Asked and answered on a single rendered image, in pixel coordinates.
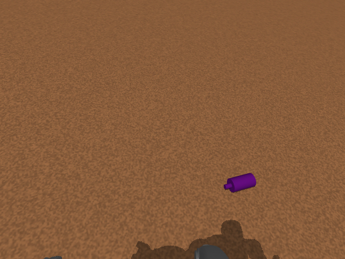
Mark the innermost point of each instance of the bottle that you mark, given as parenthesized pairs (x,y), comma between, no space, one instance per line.
(240,182)

